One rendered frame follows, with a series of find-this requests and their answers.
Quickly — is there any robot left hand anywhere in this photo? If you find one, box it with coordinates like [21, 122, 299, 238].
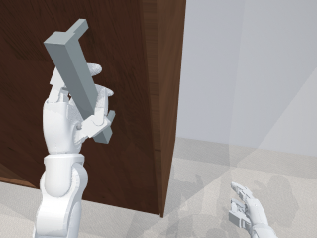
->
[43, 63, 114, 155]

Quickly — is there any left robot forearm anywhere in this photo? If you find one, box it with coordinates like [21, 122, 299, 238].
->
[32, 153, 88, 238]

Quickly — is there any handle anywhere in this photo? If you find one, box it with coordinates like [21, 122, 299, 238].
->
[44, 19, 116, 144]

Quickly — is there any wardrobe door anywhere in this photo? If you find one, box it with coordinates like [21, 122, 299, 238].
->
[0, 0, 159, 215]
[0, 164, 26, 181]

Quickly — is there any robot right hand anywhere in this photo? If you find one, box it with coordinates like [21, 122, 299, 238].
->
[229, 181, 268, 235]

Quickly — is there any right robot forearm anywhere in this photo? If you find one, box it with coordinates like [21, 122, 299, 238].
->
[250, 223, 278, 238]

